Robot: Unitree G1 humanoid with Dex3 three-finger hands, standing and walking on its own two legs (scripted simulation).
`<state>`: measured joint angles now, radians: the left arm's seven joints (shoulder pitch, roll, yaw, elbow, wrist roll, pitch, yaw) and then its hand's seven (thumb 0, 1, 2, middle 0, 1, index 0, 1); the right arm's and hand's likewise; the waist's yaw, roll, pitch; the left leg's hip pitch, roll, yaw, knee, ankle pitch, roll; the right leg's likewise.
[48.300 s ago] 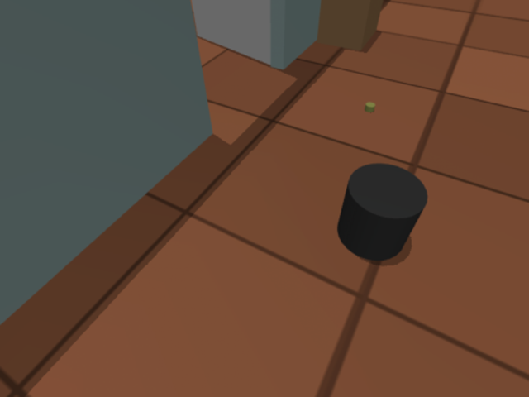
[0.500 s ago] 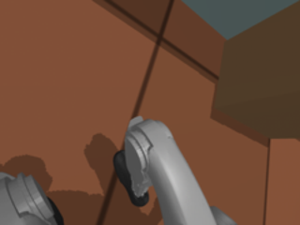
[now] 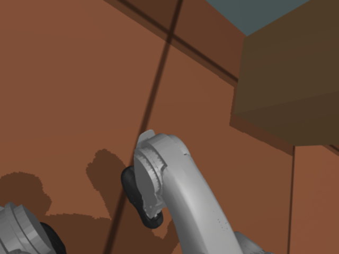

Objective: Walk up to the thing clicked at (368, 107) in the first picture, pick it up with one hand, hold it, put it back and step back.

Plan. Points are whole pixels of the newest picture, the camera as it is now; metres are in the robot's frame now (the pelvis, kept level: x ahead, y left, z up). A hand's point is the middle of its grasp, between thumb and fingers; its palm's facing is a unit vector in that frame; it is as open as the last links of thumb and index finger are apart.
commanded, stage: close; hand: left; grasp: from above
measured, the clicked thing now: out of the picture +0.49 +0.31 -0.29
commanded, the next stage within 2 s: settle in 1.38 s
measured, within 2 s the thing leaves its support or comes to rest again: leaves its support in 1.84 s
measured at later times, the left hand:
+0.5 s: hand out of the picture +0.47 +0.29 -0.27, palm faces -0.44 -0.16 -0.89, open 13.2 cm
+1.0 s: hand out of the picture +0.47 +0.29 -0.26, palm faces -0.44 -0.16 -0.88, open 10.4 cm
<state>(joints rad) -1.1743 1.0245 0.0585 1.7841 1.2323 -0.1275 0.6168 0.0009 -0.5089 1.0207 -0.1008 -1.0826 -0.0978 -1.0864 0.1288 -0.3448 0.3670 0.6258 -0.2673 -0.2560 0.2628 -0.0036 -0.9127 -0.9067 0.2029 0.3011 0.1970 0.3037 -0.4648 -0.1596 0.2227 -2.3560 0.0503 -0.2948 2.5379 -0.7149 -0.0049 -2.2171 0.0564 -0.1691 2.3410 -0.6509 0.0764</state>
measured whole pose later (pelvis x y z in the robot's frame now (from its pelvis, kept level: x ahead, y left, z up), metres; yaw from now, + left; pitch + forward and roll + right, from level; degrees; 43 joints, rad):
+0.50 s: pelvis +0.00 +0.00 +0.00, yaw +0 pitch +28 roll -16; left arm -1.17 1.03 0.04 1.77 1.23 -0.14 0.62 0.00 -0.39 0.94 -0.17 -1.02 -0.17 -1.02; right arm 0.12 -0.34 0.37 0.62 -0.26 -0.24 0.25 0.00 -0.90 -0.90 0.20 0.30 0.20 0.30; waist -0.46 -0.16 0.22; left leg -2.35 0.05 -0.30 2.52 -0.71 -0.01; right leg -2.21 0.06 -0.17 2.33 -0.64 0.07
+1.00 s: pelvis +0.00 +0.00 +0.00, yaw +0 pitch +28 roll -16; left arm -1.17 1.03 0.04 1.76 1.21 -0.13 0.60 0.00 0.00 0.71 -0.40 -0.91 -0.45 -0.86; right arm 0.13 -0.34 0.38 0.62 -0.26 -0.24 0.24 0.00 -0.90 -0.90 0.20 0.30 0.20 0.30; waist -0.47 -0.16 0.23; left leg -2.35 0.05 -0.30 2.52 -0.71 -0.01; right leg -2.21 0.06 -0.17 2.32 -0.64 0.07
